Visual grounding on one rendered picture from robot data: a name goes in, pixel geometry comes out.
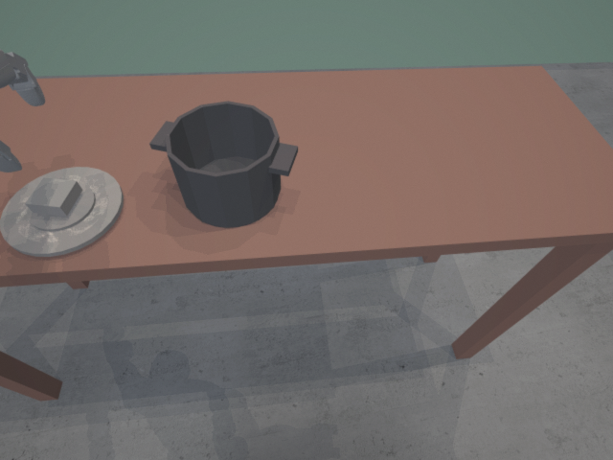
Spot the table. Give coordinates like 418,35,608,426
0,66,613,401

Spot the left robot hand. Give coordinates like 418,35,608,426
0,49,45,173

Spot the pot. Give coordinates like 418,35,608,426
149,101,298,228

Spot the knob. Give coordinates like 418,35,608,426
25,177,82,216

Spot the lid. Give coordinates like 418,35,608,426
0,167,124,257

